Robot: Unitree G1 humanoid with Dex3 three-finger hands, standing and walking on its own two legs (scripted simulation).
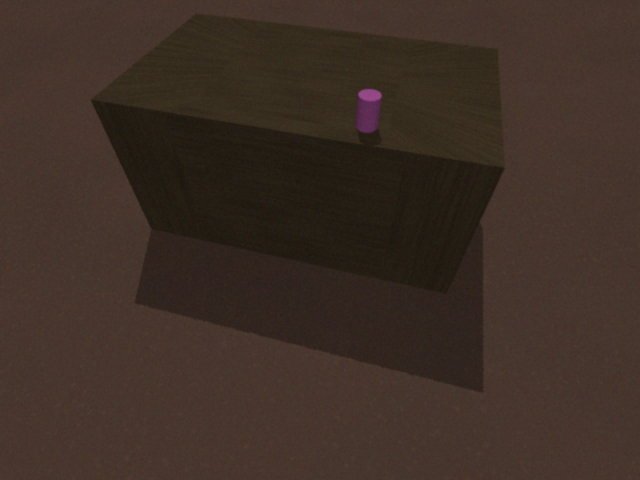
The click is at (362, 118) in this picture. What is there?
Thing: squat round
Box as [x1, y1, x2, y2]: [355, 89, 381, 132]
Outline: 364,89 358,93 355,125 357,129 364,132 369,132 376,129 381,94 373,89
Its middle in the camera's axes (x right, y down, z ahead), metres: +0.14 -0.36 +1.10
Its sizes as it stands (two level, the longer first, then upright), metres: 0.064 0.064 0.098
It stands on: a support 0.60 m high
